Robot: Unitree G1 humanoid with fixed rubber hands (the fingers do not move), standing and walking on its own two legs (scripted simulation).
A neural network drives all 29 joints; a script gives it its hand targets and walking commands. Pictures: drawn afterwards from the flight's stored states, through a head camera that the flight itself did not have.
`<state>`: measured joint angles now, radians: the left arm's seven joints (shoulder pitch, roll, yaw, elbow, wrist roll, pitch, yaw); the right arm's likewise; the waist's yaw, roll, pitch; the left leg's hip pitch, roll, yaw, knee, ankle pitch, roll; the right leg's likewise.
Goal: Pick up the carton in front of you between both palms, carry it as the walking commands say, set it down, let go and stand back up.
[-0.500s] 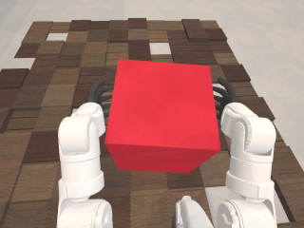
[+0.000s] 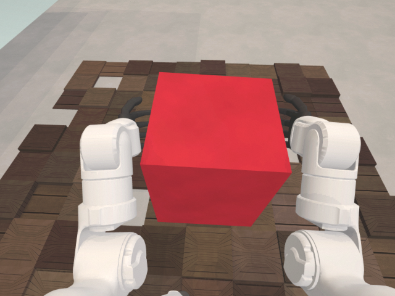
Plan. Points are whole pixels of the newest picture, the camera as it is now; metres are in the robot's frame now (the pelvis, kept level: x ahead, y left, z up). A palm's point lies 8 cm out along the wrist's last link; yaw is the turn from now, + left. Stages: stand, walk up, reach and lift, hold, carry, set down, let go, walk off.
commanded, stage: carry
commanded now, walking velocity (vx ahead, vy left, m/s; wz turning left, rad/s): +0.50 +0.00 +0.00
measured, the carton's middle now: (209, 156) +0.38 +0.03 +0.09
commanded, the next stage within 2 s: none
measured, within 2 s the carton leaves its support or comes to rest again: neither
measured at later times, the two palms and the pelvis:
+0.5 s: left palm (183, 63) +0.67 +0.11 +0.12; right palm (295, 74) +0.65 -0.19 +0.12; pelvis +0.31 -0.01 -0.02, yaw -2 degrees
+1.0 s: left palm (169, 41) +0.88 +0.18 +0.08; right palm (257, 41) +0.88 -0.12 +0.09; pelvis +0.61 +0.03 -0.01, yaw -1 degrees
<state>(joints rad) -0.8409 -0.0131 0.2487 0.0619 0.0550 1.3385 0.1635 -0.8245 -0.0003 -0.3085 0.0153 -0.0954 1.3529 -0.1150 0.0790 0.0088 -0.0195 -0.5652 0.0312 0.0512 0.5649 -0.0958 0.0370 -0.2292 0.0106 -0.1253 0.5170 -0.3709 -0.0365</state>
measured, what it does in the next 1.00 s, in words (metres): walks ahead: left foot, then right foot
